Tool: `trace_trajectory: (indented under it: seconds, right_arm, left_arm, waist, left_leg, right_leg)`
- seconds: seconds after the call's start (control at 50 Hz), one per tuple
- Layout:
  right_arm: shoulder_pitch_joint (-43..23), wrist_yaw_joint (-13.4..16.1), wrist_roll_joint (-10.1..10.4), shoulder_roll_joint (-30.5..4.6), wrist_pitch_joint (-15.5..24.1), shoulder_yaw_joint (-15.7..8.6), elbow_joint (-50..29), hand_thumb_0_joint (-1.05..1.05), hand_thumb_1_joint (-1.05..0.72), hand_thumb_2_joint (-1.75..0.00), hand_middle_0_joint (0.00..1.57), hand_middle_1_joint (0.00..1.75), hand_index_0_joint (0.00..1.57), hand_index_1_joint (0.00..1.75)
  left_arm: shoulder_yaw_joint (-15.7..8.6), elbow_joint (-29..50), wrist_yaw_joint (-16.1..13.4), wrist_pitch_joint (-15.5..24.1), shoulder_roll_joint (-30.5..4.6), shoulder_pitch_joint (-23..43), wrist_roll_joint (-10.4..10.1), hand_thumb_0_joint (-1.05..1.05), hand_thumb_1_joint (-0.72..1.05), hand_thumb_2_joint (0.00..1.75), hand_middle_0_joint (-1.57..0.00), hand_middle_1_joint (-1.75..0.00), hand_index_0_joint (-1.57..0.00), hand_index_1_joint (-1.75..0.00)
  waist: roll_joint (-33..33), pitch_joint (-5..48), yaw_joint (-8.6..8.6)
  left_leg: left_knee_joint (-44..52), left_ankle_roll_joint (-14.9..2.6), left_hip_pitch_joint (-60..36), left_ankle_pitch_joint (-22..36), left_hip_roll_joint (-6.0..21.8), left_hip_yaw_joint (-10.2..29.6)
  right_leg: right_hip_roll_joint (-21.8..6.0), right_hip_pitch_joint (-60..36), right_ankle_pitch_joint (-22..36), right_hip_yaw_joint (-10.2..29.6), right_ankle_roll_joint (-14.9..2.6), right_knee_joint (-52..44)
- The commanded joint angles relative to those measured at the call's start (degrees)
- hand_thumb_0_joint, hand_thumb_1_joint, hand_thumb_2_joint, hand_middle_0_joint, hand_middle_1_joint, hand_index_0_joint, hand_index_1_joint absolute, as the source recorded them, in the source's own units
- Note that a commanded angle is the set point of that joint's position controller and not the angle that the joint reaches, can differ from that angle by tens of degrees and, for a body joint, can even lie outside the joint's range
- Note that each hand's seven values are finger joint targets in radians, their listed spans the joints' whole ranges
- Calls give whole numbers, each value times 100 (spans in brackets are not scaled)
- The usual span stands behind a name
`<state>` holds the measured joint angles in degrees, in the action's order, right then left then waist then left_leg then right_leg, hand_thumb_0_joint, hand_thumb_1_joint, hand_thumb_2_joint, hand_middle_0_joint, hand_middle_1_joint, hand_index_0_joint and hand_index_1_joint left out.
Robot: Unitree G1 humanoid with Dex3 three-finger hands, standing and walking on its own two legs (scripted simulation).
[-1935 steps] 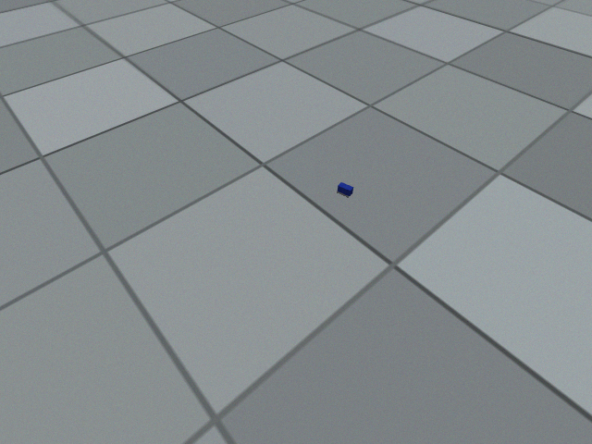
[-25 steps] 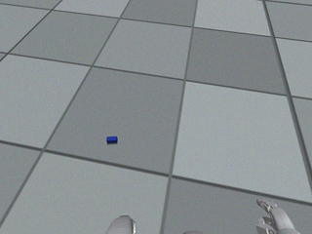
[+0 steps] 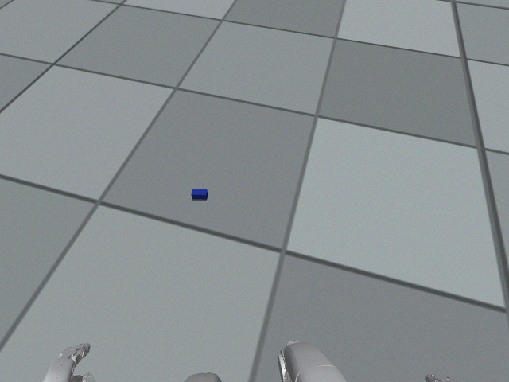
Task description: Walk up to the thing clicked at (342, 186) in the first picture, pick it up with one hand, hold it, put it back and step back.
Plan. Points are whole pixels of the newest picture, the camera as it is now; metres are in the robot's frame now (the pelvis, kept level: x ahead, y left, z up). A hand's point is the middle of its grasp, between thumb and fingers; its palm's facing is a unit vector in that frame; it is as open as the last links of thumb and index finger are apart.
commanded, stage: step back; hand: left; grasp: from above
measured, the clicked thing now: (199, 194) +0.94 +0.22 -0.74
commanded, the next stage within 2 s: stand in 1.36 s
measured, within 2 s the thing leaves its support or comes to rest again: neither
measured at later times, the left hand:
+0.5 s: hand out of the picture -0.08 +0.28 -0.13, palm faces +0.04 -0.89 -0.45, open 7.4 cm
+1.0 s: hand out of the picture -0.05 +0.27 -0.14, palm faces +0.02 -0.93 -0.37, open 7.4 cm
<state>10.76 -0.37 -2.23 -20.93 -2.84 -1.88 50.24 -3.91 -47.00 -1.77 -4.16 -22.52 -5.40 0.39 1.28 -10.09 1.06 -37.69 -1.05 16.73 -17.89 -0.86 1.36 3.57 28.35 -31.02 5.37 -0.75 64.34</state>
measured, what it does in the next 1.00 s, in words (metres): walks backwards: right foot, then left foot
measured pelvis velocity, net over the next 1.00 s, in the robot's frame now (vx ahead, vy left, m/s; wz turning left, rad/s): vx -0.10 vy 0.00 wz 0.02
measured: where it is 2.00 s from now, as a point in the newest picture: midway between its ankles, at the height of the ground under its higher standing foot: outside the picture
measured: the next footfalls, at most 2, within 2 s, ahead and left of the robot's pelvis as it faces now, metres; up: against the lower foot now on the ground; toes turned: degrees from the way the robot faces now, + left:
right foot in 0.18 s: -0.06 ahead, -0.12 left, +0.00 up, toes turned +0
left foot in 0.50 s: -0.09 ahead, +0.13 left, +0.00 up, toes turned -1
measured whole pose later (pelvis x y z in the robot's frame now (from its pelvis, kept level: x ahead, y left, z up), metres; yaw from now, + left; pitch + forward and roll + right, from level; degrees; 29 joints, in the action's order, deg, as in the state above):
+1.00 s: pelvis -0.10 +0.00 +0.00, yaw +1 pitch -3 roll +0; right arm 10.0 -0.5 -1.9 -22.6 0.7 -3.6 57.0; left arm -2.1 -56.0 0.4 1.9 -20.5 -12.0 1.2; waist -0.7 -5.3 -1.2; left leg -34.1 -0.1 17.2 -13.7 1.3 0.2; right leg -1.8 13.9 -20.5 -1.2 0.3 37.4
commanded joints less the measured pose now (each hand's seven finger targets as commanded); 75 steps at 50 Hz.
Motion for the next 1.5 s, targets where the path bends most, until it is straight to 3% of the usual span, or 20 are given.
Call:
trace_trajectory:
  seconds: [0.0, 0.14, 0.16, 0.18, 0.2, 0.26, 0.38, 0.46, 0.48, 0.5, 0.52, 0.56, 0.68, 0.7, 0.74, 0.76, 0.94, 1.02, 1.12, 1.48]
  right_arm:
    - [-570, 169, -2, -1427, 138, -400, -655, 0, -90, -90, 20, 30, 20, 30]
    - [-367, 85, 85, -1494, -38, -431, -573, 0, -90, -90, 20, 30, 20, 30]
    - [-281, 71, 92, -1171, -31, -341, -604, 0, -90, -90, 20, 30, 20, 30]
    - [-551, 124, 113, -974, -28, -303, -737, 0, -90, -90, 20, 30, 20, 30]
    - [-790, 167, 79, -1321, -71, -459, -742, 0, -90, -90, 20, 30, 20, 30]
    - [-179, 121, 191, -1295, 17, -438, -310, 0, -90, -90, 20, 30, 20, 30]
    - [-459, -25, 7, -1242, 187, -421, -293, 0, -90, -90, 20, 30, 20, 30]
    - [272, -43, 39, -1123, 359, -477, 217, 0, -90, -90, 20, 30, 20, 30]
    - [537, -12, -21, -1309, 404, -579, 317, 0, -90, -90, 20, 30, 20, 30]
    - [481, 16, -64, -1766, 433, -606, 255, 0, -90, -90, 20, 30, 20, 30]
    - [281, 4, -20, -2096, 440, -670, 172, 0, -90, -90, 20, 30, 20, 30]
    - [-288, 43, -29, -1528, 543, -442, 53, 0, -90, -90, 20, 30, 20, 30]
    - [-416, -14, 1, -1410, 354, -434, 41, 0, -90, -90, 20, 30, 20, 30]
    - [-217, 0, 29, -1156, 328, -365, 40, 0, -90, -90, 20, 30, 20, 30]
    - [-357, 74, 13, -1078, 325, -369, -36, 0, -90, -90, 20, 30, 20, 30]
    - [-186, 81, 24, -1290, 345, -438, 53, 0, -90, -90, 20, 30, 20, 30]
    - [198, 65, 57, -920, 479, -387, 464, 0, -90, -90, 20, 30, 20, 30]
    - [-596, 83, 86, -1558, 486, -420, 327, 0, -90, -90, 20, 30, 20, 30]
    - [-847, 90, 148, -1142, 449, -230, 499, 0, -90, -90, 20, 30, 20, 30]
    - [-1142, 24, 197, -1048, 489, -130, 1089, 0, -90, -90, 20, 30, 20, 30]
  left_arm:
    - [-321, 235, -37, 196, -1011, -489, -10, 0, 90, 90, -20, -30, -20, -30]
    - [-279, -233, 3, 504, -970, -1076, 155, 0, 90, 90, -20, -30, -20, -30]
    - [-401, -235, -4, 557, -1330, -1064, 248, 0, 90, 90, -20, -30, -20, -30]
    - [-572, -76, -3, 540, -2009, -775, 249, 0, 90, 90, -20, -30, -20, -30]
    - [-601, 52, -41, 570, -2268, -387, 247, 0, 90, 90, -20, -30, -20, -30]
    - [-422, 60, -65, 614, -1489, 90, 211, 0, 90, 90, -20, -30, -20, -30]
    - [-506, -138, 56, 634, -1612, -583, 304, 0, 90, 90, -20, -30, -20, -30]
    - [-312, -156, 152, 503, -1428, -510, 221, 0, 90, 90, -20, -30, -20, -30]
    - [-194, -130, 157, 493, -1129, -580, 223, 0, 90, 90, -20, -30, -20, -30]
    - [-97, -52, 168, 511, -809, -315, 89, 0, 90, 90, -20, -30, -20, -30]
    - [-279, -103, 140, 514, -1353, 65, 139, 0, 90, 90, -20, -30, -20, -30]
    - [-220, -316, 214, 569, -1163, -348, 44, 0, 90, 90, -20, -30, -20, -30]
    - [-272, -719, 218, 675, -1030, -1009, 125, 0, 90, 90, -20, -30, -20, -30]
    - [-315, -743, 168, 719, -1157, -1110, 177, 0, 90, 90, -20, -30, -20, -30]
    - [-500, -682, 127, 805, -1994, -1087, 225, 0, 90, 90, -20, -30, -20, -30]
    - [-495, -507, 122, 819, -1927, -815, 197, 0, 90, 90, -20, -30, -20, -30]
    - [-127, -412, 99, 736, -1224, -242, 27, 0, 90, 90, -20, -30, -20, -30]
    - [-48, -632, 64, 576, -1012, -482, -59, 0, 90, 90, -20, -30, -20, -30]
    - [-70, -919, 90, 681, -1181, -392, -6, 0, 90, 90, -20, -30, -20, -30]
    - [138, -1418, 120, 660, -1010, 324, -23, 0, 90, 90, -20, -30, -20, -30]
  waist:
    - [-1022, 868, -306]
    - [-929, 1571, -321]
    - [-85, 1370, -279]
    - [1204, 1138, -489]
    - [1123, 643, -517]
    - [182, 574, -47]
    - [1026, 529, -561]
    - [629, 801, -161]
    - [-157, 997, -7]
    - [-1434, 916, 110]
    - [-957, 411, 202]
    - [-424, 360, -181]
    - [-1031, 596, -389]
    - [-532, 669, -428]
    - [827, 444, -583]
    - [372, 260, -440]
    - [520, 1036, 10]
    - [-753, 1197, -297]
    - [-530, 1318, -256]
    - [-138, 1222, -85]
  left_leg:
    - [1109, -1270, -129, 2961, 1445, 1088]
    - [202, -703, -159, 1088, 1090, 783]
    - [-462, -353, 1136, -107, 533, 671]
    - [-1446, -7, 1470, -1499, -285, 526]
    - [-2585, 130, 1113, -1598, 5, 1215]
    - [-2939, 142, 1166, -726, -379, 1003]
    - [-760, 230, 1156, -1266, 38, 358]
    - [1514, -2, -1032, -399, -155, -251]
    - [1790, -145, -1840, -685, 272, 615]
    - [2567, -754, -1408, -2796, 1655, 2990]
    - [2865, -1337, -127, -3629, 2173, 3461]
    - [2339, -1035, -214, -1922, 1601, 2239]
    - [1351, -514, 822, -1603, 923, 911]
    - [682, -363, 1182, -1476, 688, 700]
    - [-1563, 45, 1722, -1652, -20, 298]
    - [-1781, 31, 1643, -1443, 137, 721]
    - [1176, 26, -784, 994, 150, -242]
    - [1571, -975, 15, 1180, 1770, 1455]
    - [1065, -162, -247, 1498, 911, 425]
    - [1933, -19, -1152, 1700, 871, 273]
  right_leg:
    - [8, -317, 11, 84, 91, 308]
    - [-176, -2151, 1494, -520, -59, -4253]
    - [-843, -2673, 990, 831, -285, -4350]
    - [-2420, -1549, 685, 2520, -1173, -4785]
    - [-3037, -228, 438, 3268, -1706, -5068]
    - [-1826, -773, 1787, 1116, -1034, -4159]
    - [-1857, -1574, -1275, 1376, -968, -4617]
    - [-1362, -698, -386, 435, -640, -3862]
    - [-1064, 38, -253, 69, -408, -3013]
    - [-329, 831, -238, -554, 10, -1943]
    - [-578, 437, -240, -218, 7, -1225]
    - [-660, 14, 430, -50, -4, -1373]
    - [-185, -2239, 1209, -781, -37, -3669]
    - [-276, -2763, 1088, -339, -101, -3980]
    - [-2497, -1826, -1508, 2937, -1153, -5328]
    - [-2608, -1652, -1155, 3018, -1391, -5220]
    - [-1328, -1190, 3995, 57, -472, -3242]
    - [-461, -1684, 690, -446, -14, -2656]
    - [-893, -1993, 2853, 137, -167, -3605]
    - [-1048, -2145, 2876, 34, 35, -4699]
